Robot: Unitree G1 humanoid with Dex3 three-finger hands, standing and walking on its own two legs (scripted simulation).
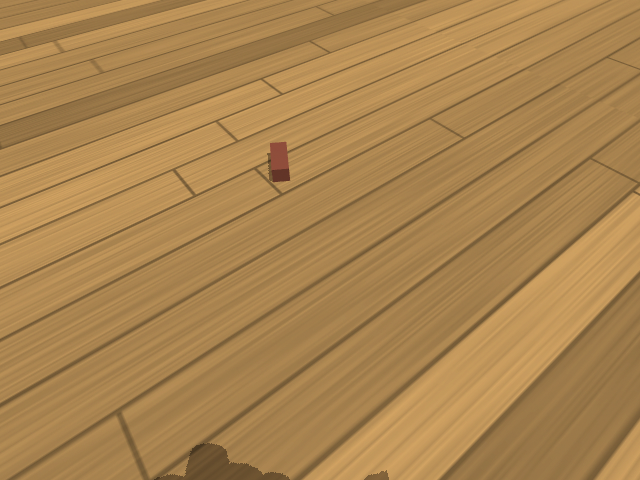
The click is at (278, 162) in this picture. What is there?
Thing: lying carton
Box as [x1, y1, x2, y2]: [270, 142, 289, 181]
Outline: 270,143 271,170 273,181 289,180 285,142
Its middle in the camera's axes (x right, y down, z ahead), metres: -0.20 -0.41 +1.93
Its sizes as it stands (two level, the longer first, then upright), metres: 0.210 0.082 0.074
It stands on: the floor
